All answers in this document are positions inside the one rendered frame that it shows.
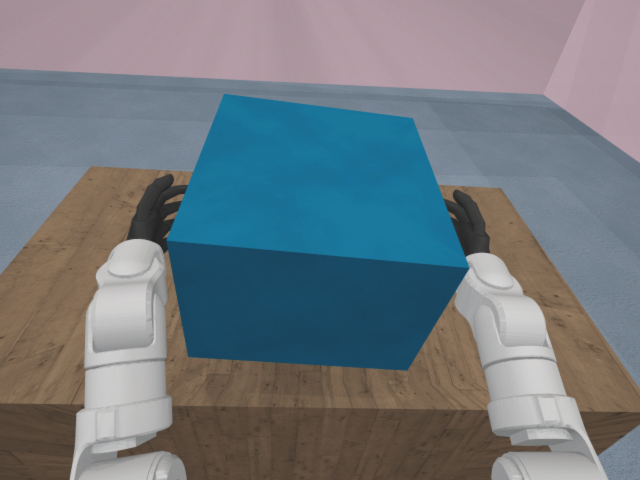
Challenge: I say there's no robot left upper arm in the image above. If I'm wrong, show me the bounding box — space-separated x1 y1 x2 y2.
78 451 187 480

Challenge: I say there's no right robot forearm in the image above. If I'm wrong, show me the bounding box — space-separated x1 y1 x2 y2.
455 253 608 480

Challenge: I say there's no left robot forearm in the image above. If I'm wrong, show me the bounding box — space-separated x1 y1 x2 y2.
70 239 173 480

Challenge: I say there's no robot left hand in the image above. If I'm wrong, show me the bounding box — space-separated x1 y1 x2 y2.
126 174 188 253

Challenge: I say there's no pedestal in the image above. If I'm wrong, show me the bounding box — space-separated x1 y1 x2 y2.
0 166 640 480

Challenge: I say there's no robot right upper arm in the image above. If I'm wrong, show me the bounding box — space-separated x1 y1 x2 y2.
492 452 605 480

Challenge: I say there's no carton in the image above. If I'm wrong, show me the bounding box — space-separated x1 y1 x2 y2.
166 94 469 371

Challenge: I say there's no robot right hand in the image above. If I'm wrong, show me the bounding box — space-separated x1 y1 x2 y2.
444 190 490 257

